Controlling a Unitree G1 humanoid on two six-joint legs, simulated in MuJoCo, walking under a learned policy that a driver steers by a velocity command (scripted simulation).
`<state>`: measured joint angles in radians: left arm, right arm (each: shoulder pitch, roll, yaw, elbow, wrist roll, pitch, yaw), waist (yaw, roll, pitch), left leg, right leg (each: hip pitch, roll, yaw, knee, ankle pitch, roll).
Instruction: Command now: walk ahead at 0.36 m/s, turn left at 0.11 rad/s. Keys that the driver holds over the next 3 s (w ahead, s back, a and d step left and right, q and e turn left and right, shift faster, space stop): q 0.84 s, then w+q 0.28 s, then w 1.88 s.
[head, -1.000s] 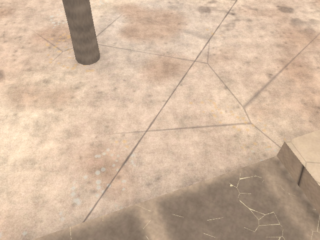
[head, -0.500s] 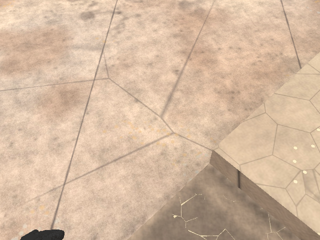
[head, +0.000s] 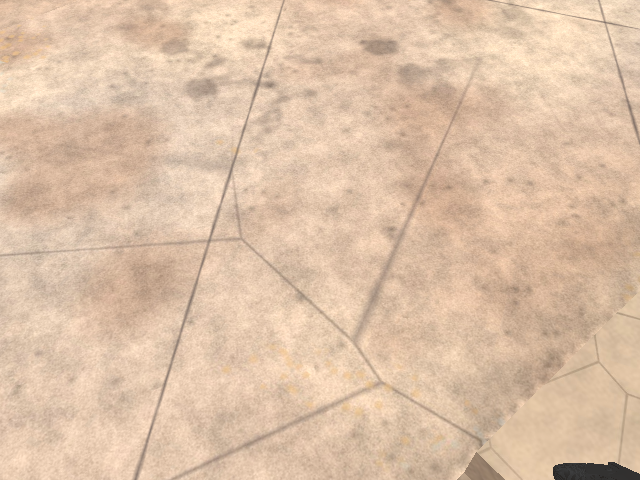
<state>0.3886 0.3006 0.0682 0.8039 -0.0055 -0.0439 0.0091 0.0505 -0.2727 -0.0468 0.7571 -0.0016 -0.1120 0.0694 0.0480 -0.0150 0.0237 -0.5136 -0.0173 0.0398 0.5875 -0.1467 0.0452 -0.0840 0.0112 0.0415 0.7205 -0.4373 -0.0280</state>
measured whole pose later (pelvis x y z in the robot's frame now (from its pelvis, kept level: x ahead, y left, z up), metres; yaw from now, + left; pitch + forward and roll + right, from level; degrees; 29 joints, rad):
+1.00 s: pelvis +0.12 +0.02 +0.03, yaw +33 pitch +3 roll -2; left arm 0.11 0.34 0.12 0.72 0.00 -0.02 0.00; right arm 0.31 -0.28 -0.07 0.66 0.01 0.01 -0.01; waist -0.02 -0.04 -0.01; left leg -0.22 -0.03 -0.07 0.43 -0.26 0.06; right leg -0.55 -0.02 0.02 0.99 -0.26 0.01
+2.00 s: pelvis +0.53 +0.24 -0.05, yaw +42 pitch +1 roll +2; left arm 0.29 0.23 0.05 0.85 -0.01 -0.06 0.01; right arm 0.20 -0.23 -0.05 0.77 -0.01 -0.09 0.03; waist 0.02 -0.01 0.04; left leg -0.33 -0.12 0.00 0.46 -0.14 0.09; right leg -0.50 -0.05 0.07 1.19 -0.43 0.02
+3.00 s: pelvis +0.96 +0.53 -0.03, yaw +42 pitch +0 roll +1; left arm 0.28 0.31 0.04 0.88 -0.01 -0.07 0.00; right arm 0.20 -0.27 -0.04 0.84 -0.01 -0.09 0.04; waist 0.00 -0.03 0.04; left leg -0.23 -0.06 0.06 0.37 -0.15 0.07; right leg -0.49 -0.07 0.03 1.09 -0.36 -0.02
